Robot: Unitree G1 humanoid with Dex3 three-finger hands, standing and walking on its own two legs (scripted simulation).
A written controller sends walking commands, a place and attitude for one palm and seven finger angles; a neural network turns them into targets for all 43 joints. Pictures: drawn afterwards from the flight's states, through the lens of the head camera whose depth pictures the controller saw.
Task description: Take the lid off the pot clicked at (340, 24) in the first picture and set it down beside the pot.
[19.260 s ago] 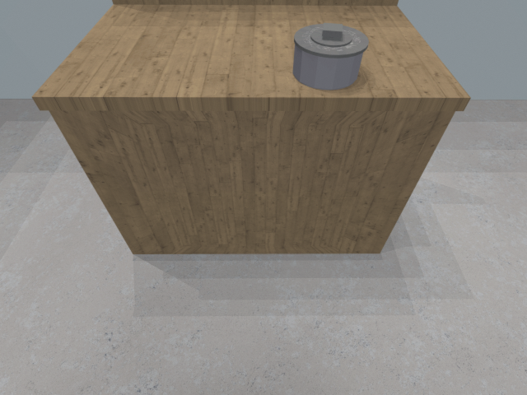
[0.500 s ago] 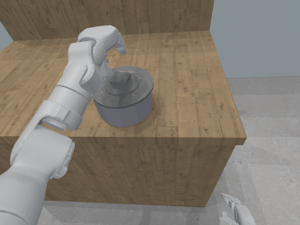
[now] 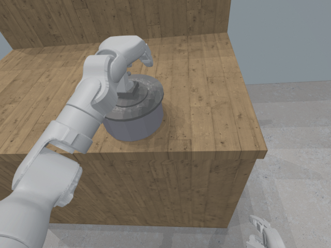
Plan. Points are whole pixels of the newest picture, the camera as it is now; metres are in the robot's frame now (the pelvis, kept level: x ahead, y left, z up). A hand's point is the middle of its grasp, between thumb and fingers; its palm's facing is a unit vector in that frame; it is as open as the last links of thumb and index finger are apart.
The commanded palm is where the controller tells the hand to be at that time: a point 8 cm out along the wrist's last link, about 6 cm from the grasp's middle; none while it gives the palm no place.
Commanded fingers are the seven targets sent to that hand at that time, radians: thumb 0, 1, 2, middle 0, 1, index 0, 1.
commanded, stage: lower the open fingers around the knob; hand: left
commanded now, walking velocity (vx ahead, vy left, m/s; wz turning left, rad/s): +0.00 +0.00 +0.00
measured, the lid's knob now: (127, 88) +0.48 +0.11 +0.15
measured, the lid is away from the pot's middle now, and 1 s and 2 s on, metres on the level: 0.01 0.01 0.01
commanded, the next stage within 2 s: close the fingers and squeeze the knob in 1.68 s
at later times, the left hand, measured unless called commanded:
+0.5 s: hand (119, 88) +0.43 +0.11 +0.19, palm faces -0.24 -0.04 -0.97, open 9.8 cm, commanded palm +0.42 +0.12 +0.26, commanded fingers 0.00 -0.33 1.61 -0.88 -0.08 -0.88 -0.08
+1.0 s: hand (121, 90) +0.45 +0.11 +0.18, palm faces -0.25 -0.04 -0.97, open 10.2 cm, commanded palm +0.42 +0.12 +0.23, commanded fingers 0.00 -0.33 1.61 -0.88 -0.08 -0.88 -0.08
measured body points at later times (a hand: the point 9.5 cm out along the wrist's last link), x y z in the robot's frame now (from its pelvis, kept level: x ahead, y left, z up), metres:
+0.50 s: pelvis +0.00 -0.01 +0.00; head +0.00 -0.05 +0.45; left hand +0.44 +0.11 +0.25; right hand +0.17 -0.24 -0.11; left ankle +0.00 +0.10 -0.74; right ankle -0.01 -0.12 -0.74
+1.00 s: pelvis +0.00 +0.01 +0.00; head +0.02 -0.03 +0.45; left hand +0.45 +0.11 +0.23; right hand +0.14 -0.24 -0.13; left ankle +0.00 +0.10 -0.74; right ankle -0.01 -0.12 -0.74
